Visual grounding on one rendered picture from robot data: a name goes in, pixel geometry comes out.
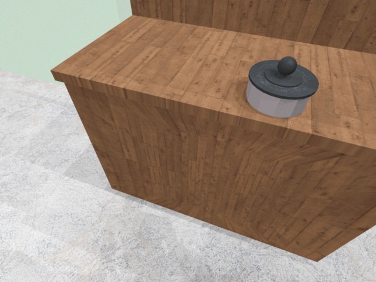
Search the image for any pot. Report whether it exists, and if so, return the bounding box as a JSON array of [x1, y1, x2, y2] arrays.
[[246, 80, 310, 118]]

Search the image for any table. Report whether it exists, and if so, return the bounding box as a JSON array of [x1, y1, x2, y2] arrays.
[[51, 0, 376, 262]]

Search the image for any knob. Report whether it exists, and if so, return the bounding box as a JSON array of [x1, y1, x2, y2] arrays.
[[277, 56, 297, 75]]

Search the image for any lid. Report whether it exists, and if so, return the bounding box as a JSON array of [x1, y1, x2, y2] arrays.
[[249, 60, 319, 100]]

